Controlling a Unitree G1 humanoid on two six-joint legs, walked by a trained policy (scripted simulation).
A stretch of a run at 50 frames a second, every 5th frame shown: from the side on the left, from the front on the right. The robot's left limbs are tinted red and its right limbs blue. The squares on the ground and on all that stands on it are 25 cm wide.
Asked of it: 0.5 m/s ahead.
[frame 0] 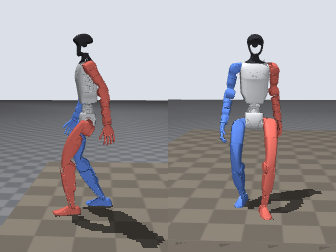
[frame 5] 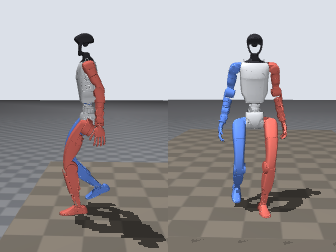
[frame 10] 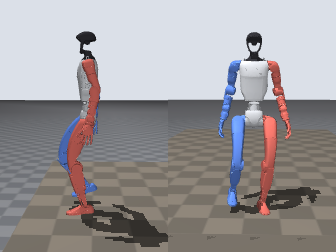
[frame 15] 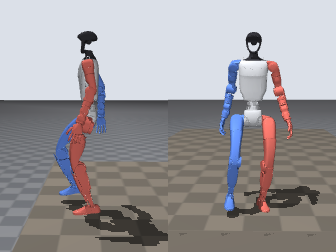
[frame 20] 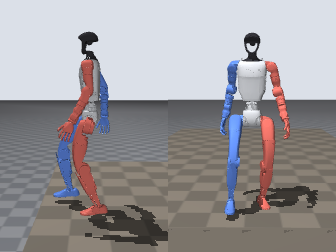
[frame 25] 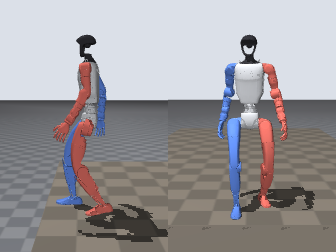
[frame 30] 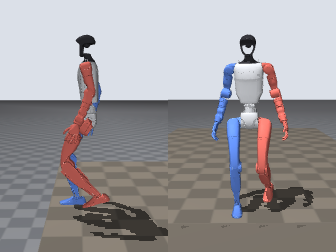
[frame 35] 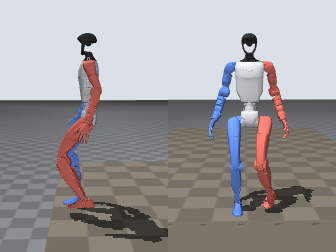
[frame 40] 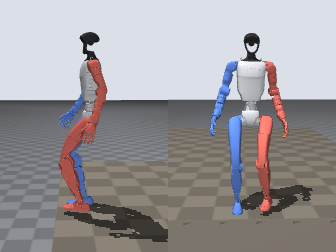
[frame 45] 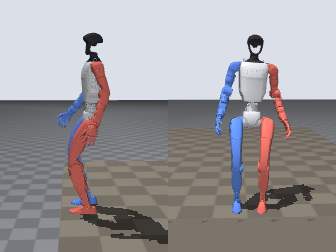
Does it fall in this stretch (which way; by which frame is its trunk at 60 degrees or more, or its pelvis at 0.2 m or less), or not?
no
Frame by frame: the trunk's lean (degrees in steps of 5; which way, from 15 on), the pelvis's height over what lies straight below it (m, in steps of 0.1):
0: 5, 0.8
5: 5, 0.8
10: 0, 0.8
15: 0, 0.8
20: 0, 0.8
25: 5, 0.7
30: 5, 0.8
35: 0, 0.8
40: 0, 0.8
45: 5, 0.8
